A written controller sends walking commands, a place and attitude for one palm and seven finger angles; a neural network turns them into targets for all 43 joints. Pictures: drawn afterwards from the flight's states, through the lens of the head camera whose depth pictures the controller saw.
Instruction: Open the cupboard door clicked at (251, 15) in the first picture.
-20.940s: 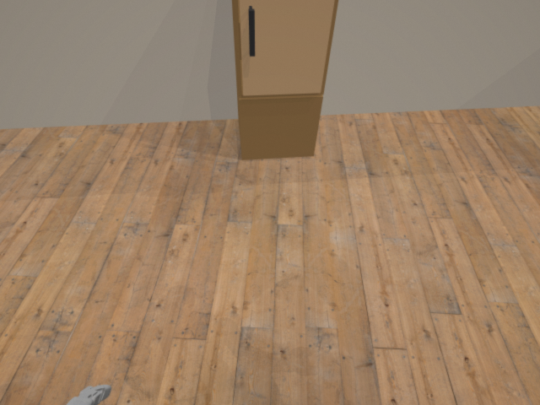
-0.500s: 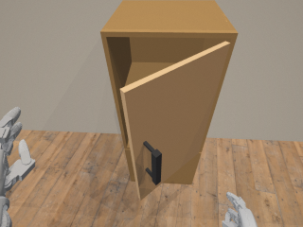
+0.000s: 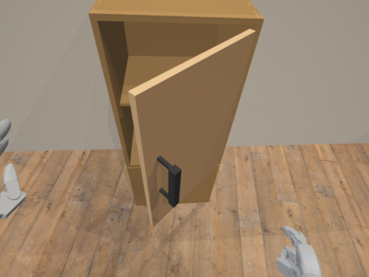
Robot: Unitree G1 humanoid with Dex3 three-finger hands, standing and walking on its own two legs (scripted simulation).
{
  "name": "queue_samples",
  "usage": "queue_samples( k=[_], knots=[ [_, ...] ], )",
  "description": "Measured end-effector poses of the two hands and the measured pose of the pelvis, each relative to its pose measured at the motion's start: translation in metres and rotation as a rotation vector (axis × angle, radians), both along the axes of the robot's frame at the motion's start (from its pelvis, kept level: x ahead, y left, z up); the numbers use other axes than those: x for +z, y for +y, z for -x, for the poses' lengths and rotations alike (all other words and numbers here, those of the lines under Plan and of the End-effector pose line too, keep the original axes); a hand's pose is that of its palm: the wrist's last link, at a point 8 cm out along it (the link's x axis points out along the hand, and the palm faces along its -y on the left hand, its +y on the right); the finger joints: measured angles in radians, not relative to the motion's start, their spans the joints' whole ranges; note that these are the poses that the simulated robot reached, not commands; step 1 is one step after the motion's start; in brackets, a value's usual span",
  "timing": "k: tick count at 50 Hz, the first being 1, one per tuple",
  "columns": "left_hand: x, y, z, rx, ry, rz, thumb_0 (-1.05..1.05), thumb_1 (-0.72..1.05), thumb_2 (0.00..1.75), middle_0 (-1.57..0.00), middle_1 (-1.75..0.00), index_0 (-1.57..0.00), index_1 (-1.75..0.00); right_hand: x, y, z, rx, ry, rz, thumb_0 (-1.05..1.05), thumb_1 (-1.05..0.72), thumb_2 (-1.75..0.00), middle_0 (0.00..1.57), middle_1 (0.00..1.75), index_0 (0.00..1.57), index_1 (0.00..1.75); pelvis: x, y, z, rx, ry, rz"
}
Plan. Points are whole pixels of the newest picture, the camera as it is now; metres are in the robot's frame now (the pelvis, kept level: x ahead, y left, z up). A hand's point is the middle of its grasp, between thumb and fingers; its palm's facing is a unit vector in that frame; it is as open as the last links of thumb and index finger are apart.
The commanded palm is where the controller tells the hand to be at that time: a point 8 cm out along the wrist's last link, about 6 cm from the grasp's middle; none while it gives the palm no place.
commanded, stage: step back with the hand held close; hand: left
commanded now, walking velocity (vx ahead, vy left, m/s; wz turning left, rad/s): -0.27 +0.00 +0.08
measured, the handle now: (168, 182) +0.36 +0.06 -0.05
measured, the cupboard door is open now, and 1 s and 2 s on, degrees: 43 43 43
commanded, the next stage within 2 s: stop stepping back and stand still in 0.74 s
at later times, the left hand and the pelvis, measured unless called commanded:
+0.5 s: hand out of the picture +0.11 +0.26 +0.15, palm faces +0.44 -0.78 -0.44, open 7.4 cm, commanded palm +0.03 +0.30 +0.18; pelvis -0.12 +0.00 -0.01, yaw +0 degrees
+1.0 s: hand out of the picture -0.07 +0.24 +0.16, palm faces +0.43 -0.77 -0.46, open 7.4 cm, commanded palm -0.12 +0.28 +0.18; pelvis -0.26 -0.02 -0.01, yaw +0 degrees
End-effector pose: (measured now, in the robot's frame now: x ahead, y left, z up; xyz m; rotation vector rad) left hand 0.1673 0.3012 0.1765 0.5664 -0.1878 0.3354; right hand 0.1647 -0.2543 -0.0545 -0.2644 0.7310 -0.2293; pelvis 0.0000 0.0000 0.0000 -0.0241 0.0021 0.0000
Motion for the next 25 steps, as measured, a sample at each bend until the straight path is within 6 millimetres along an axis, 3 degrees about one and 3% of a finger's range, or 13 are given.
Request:
queue_samples(
  k=[8,17,20,25],
  knots=[
    [-0.008,0.023,0.051,0.060,-0.029,-0.007,0.02,0.89,0.90,-0.21,-0.30,-0.21,-0.30,-0.004,0.026,0.035,0.054,-0.017,0.018,0.01,-0.90,-0.90,0.20,0.30,0.20,0.30,-0.007,0.016,0.036,0.014,-0.023,0.006],
    [-0.003,0.032,0.105,0.210,-0.129,0.009,0.02,0.89,0.90,-0.21,-0.30,-0.21,-0.30,-0.029,0.058,0.070,0.166,0.028,-0.025,0.01,-0.90,-0.90,0.20,0.30,0.20,0.30,-0.011,0.014,0.063,0.074,0.037,0.010],
    [-0.007,0.024,0.112,0.203,-0.107,0.021,0.02,0.89,0.90,-0.21,-0.30,-0.21,-0.30,-0.037,0.061,0.079,0.182,0.034,-0.060,0.01,-0.90,-0.90,0.20,0.30,0.20,0.30,-0.014,0.007,0.080,0.033,0.078,-0.019],
    [-0.009,-0.003,0.104,0.055,-0.069,0.031,0.02,0.89,0.90,-0.21,-0.30,-0.20,-0.30,-0.044,0.049,0.104,0.145,0.074,-0.097,0.01,-0.90,-0.90,0.21,0.30,0.20,0.30,-0.010,-0.001,0.117,-0.008,0.064,0.012]
  ],
)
